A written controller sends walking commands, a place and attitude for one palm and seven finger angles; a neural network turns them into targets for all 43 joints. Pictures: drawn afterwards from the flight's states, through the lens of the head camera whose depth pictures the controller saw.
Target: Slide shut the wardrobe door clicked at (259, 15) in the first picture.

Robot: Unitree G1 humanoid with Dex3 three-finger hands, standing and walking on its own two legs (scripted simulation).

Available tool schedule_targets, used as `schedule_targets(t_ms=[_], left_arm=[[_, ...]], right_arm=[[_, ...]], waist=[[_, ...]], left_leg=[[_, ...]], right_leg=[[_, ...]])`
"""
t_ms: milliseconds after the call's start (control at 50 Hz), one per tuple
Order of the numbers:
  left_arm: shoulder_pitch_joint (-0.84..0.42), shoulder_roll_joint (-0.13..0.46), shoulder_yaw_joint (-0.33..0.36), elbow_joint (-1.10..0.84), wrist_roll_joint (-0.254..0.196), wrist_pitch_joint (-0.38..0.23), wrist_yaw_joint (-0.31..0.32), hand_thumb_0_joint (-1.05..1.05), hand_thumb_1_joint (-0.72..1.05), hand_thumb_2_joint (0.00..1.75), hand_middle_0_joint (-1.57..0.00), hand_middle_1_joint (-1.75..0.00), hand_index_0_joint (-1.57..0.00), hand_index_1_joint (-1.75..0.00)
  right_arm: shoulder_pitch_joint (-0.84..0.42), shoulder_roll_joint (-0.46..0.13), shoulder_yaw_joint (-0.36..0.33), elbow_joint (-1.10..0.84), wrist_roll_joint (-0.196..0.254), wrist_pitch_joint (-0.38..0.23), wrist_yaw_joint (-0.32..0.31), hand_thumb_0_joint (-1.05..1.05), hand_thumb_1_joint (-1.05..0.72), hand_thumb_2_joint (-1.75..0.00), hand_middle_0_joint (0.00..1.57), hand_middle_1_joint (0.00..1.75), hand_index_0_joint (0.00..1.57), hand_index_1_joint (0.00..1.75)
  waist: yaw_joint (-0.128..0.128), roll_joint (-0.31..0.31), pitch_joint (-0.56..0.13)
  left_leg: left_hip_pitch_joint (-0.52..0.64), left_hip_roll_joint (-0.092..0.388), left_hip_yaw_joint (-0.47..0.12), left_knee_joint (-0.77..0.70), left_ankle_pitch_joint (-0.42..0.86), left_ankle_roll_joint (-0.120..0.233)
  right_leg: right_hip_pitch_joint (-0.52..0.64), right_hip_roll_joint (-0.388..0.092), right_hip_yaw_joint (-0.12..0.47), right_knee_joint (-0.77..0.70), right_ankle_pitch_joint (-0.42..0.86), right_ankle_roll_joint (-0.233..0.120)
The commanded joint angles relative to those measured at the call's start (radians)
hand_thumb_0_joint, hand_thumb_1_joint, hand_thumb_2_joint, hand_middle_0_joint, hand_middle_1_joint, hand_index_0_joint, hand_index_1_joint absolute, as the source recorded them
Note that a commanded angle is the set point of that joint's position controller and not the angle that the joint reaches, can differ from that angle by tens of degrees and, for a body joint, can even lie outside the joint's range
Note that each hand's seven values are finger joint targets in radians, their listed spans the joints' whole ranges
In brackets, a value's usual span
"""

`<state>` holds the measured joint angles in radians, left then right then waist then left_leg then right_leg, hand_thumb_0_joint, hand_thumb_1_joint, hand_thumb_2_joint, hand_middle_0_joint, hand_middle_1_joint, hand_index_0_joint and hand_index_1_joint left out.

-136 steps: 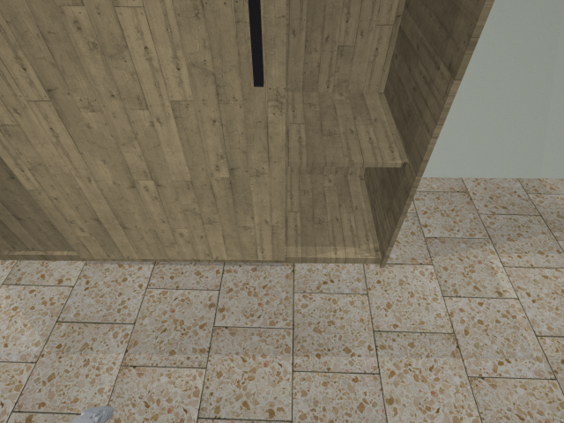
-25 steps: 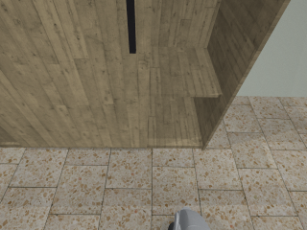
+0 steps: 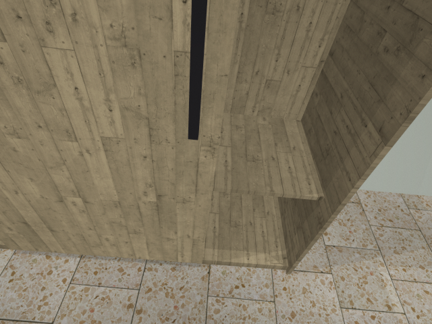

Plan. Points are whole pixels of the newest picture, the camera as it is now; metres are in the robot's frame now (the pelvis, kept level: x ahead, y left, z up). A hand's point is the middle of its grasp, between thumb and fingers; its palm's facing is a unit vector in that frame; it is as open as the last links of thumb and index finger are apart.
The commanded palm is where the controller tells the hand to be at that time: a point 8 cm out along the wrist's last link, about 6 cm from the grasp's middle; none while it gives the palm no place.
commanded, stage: come to a stop and stand still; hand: left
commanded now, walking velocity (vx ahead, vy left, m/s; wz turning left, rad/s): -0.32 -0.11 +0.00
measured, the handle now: (197, 63) +0.50 +0.10 +0.25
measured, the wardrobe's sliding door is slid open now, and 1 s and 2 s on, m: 0.41 0.41 0.41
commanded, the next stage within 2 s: look again from close up in 1.38 s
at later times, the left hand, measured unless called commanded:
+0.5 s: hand out of the picture +0.02 +0.13 -0.15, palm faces +0.03 -0.96 -0.28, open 7.4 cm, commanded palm none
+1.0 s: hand out of the picture -0.04 +0.17 -0.17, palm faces +0.05 -0.98 -0.19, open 7.4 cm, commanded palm none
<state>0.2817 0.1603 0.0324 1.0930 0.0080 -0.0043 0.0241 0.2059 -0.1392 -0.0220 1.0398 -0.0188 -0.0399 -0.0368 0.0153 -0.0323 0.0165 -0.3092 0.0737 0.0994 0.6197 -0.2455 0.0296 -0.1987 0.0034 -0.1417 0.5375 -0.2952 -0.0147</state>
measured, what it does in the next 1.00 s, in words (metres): steps on the spot: right foot, then left foot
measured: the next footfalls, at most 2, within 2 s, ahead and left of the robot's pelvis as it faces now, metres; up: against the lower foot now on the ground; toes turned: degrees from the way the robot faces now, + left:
right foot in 0.36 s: +0.01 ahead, -0.16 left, +0.00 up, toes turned -4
left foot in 0.76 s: -0.02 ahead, +0.10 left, +0.00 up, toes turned +3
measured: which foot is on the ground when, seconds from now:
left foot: down 0.00-0.38, up 0.40-0.74, down 0.76-1.00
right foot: down 0.00-0.00, up 0.02-0.34, down 0.36-1.00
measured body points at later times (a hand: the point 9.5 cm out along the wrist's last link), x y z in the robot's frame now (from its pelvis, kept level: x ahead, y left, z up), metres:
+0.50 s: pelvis -0.02 -0.06 +0.01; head -0.02 -0.09 +0.46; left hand +0.02 +0.18 -0.13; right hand +0.00 -0.31 -0.16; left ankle +0.00 +0.08 -0.69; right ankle -0.01 -0.18 -0.73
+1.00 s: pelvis -0.03 -0.01 +0.01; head -0.03 -0.01 +0.46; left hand -0.05 +0.22 -0.15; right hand -0.02 -0.24 -0.15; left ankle -0.06 +0.09 -0.73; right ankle -0.03 -0.15 -0.73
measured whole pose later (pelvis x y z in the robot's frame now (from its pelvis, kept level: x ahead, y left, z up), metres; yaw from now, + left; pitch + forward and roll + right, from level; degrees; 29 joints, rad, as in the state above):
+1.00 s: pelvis -0.03 -0.01 +0.01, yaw -1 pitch -1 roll +0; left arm 0.29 0.16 0.02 1.15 0.01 0.01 0.02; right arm 0.27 -0.15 -0.01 1.11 -0.01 0.00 -0.04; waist 0.02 -0.01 0.02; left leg -0.14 -0.01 0.07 0.44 -0.28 0.02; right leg -0.20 -0.07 -0.03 0.46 -0.23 0.04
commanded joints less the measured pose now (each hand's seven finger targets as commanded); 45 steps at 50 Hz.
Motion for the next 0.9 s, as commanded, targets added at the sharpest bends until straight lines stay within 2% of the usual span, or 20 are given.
schedule_targets(t_ms=[0,40,80,140,240,280,300,320,340,360,380,440,480,620,660,700,740,760,800,880], left_arm=[[0.093,0.075,0.010,-0.037,0.006,0.015,0.011,0.00,0.90,0.90,-0.20,-0.30,-0.20,-0.30],[0.087,0.088,0.022,-0.054,0.010,0.028,0.013,0.00,0.90,0.90,-0.20,-0.30,-0.20,-0.30],[0.060,0.093,0.037,-0.079,0.014,0.035,0.011,0.00,0.90,0.90,-0.20,-0.30,-0.20,-0.30],[0.043,0.086,0.050,-0.102,0.015,0.050,0.008,0.00,0.90,0.90,-0.20,-0.30,-0.20,-0.30],[0.040,0.062,0.044,-0.114,0.012,0.051,0.002,0.00,0.90,0.90,-0.20,-0.30,-0.20,-0.30],[0.095,0.063,0.041,-0.095,0.009,0.038,0.005,0.00,0.90,0.90,-0.20,-0.30,-0.20,-0.30],[0.147,0.071,0.039,-0.075,0.012,0.028,0.008,0.00,0.90,0.90,-0.20,-0.30,-0.20,-0.30],[0.133,0.123,0.035,-0.073,0.022,0.013,0.014,0.00,0.90,0.90,-0.20,-0.30,-0.20,-0.30],[0.063,0.204,0.036,-0.096,0.025,0.001,0.016,0.00,0.90,0.90,-0.20,-0.30,-0.20,-0.30],[0.041,0.238,0.039,-0.125,0.023,0.008,0.013,0.00,0.90,0.90,-0.20,-0.30,-0.20,-0.30],[0.012,0.246,0.049,-0.124,0.023,0.003,0.014,0.00,0.90,0.90,-0.20,-0.30,-0.20,-0.30],[-0.046,0.208,0.046,-0.137,0.019,0.000,0.015,0.00,0.90,0.90,-0.20,-0.30,-0.20,-0.30],[-0.027,0.213,0.055,-0.142,0.019,-0.002,0.020,0.00,0.90,0.90,-0.20,-0.30,-0.20,-0.30],[0.046,0.213,0.067,-0.114,0.028,0.000,0.018,0.00,0.90,0.90,-0.20,-0.30,-0.20,-0.30],[0.029,0.204,0.064,-0.103,0.024,0.004,0.014,0.00,0.90,0.90,-0.20,-0.30,-0.20,-0.30],[-0.002,0.171,0.054,-0.092,0.011,0.010,0.013,0.00,0.90,0.90,-0.20,-0.30,-0.20,-0.30],[0.009,0.080,0.035,-0.099,0.003,0.017,0.005,0.00,0.90,0.90,-0.20,-0.30,-0.20,-0.30],[-0.006,0.067,0.028,-0.097,0.008,0.019,0.002,0.00,0.90,0.90,-0.20,-0.30,-0.20,-0.30],[-0.013,0.063,0.018,-0.062,0.015,0.023,-0.001,0.00,0.90,0.90,-0.20,-0.30,-0.20,-0.30],[0.067,0.072,0.003,0.007,0.008,0.009,-0.001,0.00,0.90,0.90,-0.20,-0.30,-0.20,-0.30]], right_arm=[[0.075,-0.136,-0.015,-0.003,0.005,0.005,-0.026,0.00,-0.90,-0.90,0.20,0.30,0.20,0.30],[0.091,-0.176,-0.039,-0.009,0.002,0.020,-0.039,0.00,-0.90,-0.90,0.20,0.30,0.20,0.30],[0.090,-0.208,-0.060,-0.018,-0.001,0.033,-0.041,0.00,-0.90,-0.90,0.20,0.30,0.20,0.30],[0.040,-0.206,-0.072,-0.038,-0.002,0.042,-0.039,0.00,-0.90,-0.90,0.20,0.30,0.20,0.30],[-0.015,-0.209,-0.079,-0.050,-0.008,0.052,-0.016,0.00,-0.90,-0.90,0.20,0.30,0.20,0.30],[-0.038,-0.203,-0.074,-0.054,-0.006,0.058,-0.002,0.00,-0.90,-0.90,0.20,0.30,0.20,0.30],[-0.054,-0.187,-0.070,-0.057,-0.001,0.061,0.007,0.00,-0.90,-0.90,0.20,0.30,0.20,0.30],[-0.024,-0.125,-0.060,-0.054,0.009,0.063,0.017,0.00,-0.90,-0.90,0.20,0.30,0.20,0.30],[-0.003,-0.063,-0.046,-0.075,0.012,0.070,0.026,0.00,-0.90,-0.90,0.20,0.30,0.20,0.30],[-0.024,-0.095,-0.052,-0.085,0.006,0.084,0.033,0.00,-0.90,-0.90,0.20,0.30,0.20,0.30],[-0.048,-0.093,-0.053,-0.083,0.000,0.095,0.033,0.00,-0.90,-0.90,0.20,0.30,0.20,0.30],[0.025,-0.139,-0.060,-0.042,-0.004,0.088,0.043,0.00,-0.90,-0.90,0.20,0.30,0.20,0.30],[0.038,-0.142,-0.058,-0.044,-0.005,0.084,0.047,0.00,-0.90,-0.90,0.20,0.30,0.20,0.30],[0.034,-0.102,-0.043,-0.074,0.000,0.068,0.043,0.00,-0.90,-0.90,0.20,0.30,0.20,0.30],[0.084,-0.089,-0.035,-0.053,0.003,0.058,0.036,0.00,-0.90,-0.90,0.20,0.30,0.20,0.30],[0.165,-0.091,-0.025,-0.015,0.006,0.042,0.024,0.00,-0.90,-0.90,0.20,0.30,0.20,0.30],[0.179,-0.184,-0.032,-0.017,-0.005,0.030,0.014,0.00,-0.90,-0.90,0.20,0.30,0.20,0.30],[0.134,-0.198,-0.034,-0.028,-0.001,0.035,0.010,0.00,-0.90,-0.90,0.20,0.30,0.20,0.30],[0.072,-0.164,-0.020,-0.019,0.000,0.026,-0.001,0.00,-0.90,-0.90,0.20,0.30,0.20,0.30],[0.085,-0.129,-0.004,0.012,0.008,0.017,-0.011,0.00,-0.90,-0.90,0.20,0.30,0.20,0.30]], waist=[[0.003,0.267,0.064],[-0.016,0.190,-0.016],[-0.028,0.122,-0.057],[-0.027,0.148,-0.126],[-0.021,0.228,-0.098],[0.015,0.205,-0.095],[0.042,0.151,-0.101],[0.029,-0.020,-0.072],[-0.003,-0.240,-0.013],[0.018,-0.142,0.008],[0.018,-0.237,0.032],[-0.005,-0.167,0.072],[0.010,-0.132,0.060],[0.046,-0.151,0.024],[0.026,-0.157,0.004],[-0.015,-0.091,-0.013],[-0.007,0.175,-0.009],[0.005,0.180,0.026],[0.014,0.222,0.083],[0.029,0.136,0.038]], left_leg=[[0.129,0.251,-0.244,-0.319,0.763,0.105],[0.273,0.305,-0.231,-0.257,1.016,0.156],[0.324,0.320,-0.203,-0.226,1.044,0.177],[0.350,0.285,-0.143,-0.211,0.902,0.156],[0.193,0.243,-0.110,-0.230,0.601,0.124],[0.080,0.216,-0.121,-0.216,0.353,0.094],[0.021,0.167,-0.090,-0.168,0.161,0.050],[-0.033,0.058,-0.033,-0.055,-0.061,-0.014],[-0.111,-0.037,-0.004,0.056,-0.247,-0.059],[-0.061,-0.030,-0.071,0.146,-0.284,-0.050],[-0.100,-0.036,-0.093,0.216,-0.257,-0.047],[-0.162,-0.028,-0.115,0.340,-0.113,-0.052],[-0.185,-0.027,-0.105,0.355,-0.090,-0.063],[-0.085,-0.042,-0.057,0.095,-0.173,-0.060],[0.027,-0.059,-0.038,-0.056,-0.123,-0.053],[0.210,-0.057,-0.037,-0.263,0.009,-0.044],[0.164,0.139,-0.258,-0.344,0.055,0.023],[0.049,0.182,-0.302,-0.396,-0.021,0.062],[0.013,0.133,-0.259,-0.434,-0.026,0.065],[0.098,0.071,-0.159,-0.309,0.256,0.041]], right_leg=[[-0.125,-0.058,0.094,0.139,-0.131,0.025],[-0.215,-0.053,0.130,0.321,-0.214,0.029],[-0.281,-0.041,0.156,0.444,-0.225,0.035],[-0.302,-0.036,0.174,0.486,-0.180,0.050],[-0.153,-0.042,0.109,0.252,-0.138,0.035],[-0.021,-0.046,0.101,0.088,-0.041,0.025],[0.063,-0.052,0.093,-0.048,0.080,0.030],[0.064,-0.138,0.193,-0.193,0.125,0.019],[-0.023,-0.329,0.418,-0.289,0.128,-0.050],[-0.143,-0.385,0.424,-0.327,0.012,-0.106],[-0.162,-0.364,0.481,-0.345,-0.027,-0.113],[-0.108,-0.315,0.382,-0.328,-0.049,-0.105],[-0.054,-0.328,0.348,-0.308,0.007,-0.115],[0.013,-0.322,0.336,-0.301,0.015,-0.143],[-0.014,-0.284,0.300,-0.274,0.026,-0.123],[-0.109,-0.211,0.238,-0.191,0.007,-0.064],[-0.149,-0.081,0.104,-0.030,-0.028,0.009],[-0.108,-0.063,0.071,0.010,-0.054,0.025],[-0.094,-0.066,0.089,0.058,-0.037,0.025],[-0.001,-0.088,0.121,-0.110,0.134,0.021]])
